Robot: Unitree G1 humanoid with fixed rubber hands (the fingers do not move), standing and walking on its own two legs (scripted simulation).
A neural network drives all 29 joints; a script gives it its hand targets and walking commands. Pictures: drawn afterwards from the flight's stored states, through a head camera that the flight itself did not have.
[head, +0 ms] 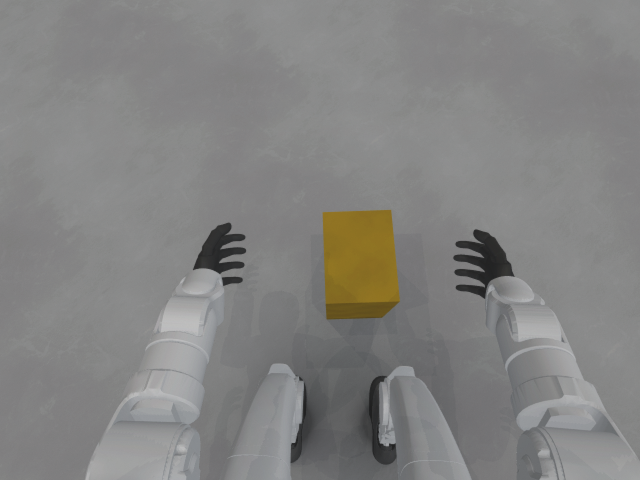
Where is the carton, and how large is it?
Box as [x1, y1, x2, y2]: [323, 210, 399, 318]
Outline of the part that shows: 390,210 323,212 325,297 327,318 381,317 399,301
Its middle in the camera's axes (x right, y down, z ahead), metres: +0.09 +0.09 +0.98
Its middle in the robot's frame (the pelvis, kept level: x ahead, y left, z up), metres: +0.47 -0.04 -0.55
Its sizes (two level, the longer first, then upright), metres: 0.208 0.156 0.291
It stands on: the floor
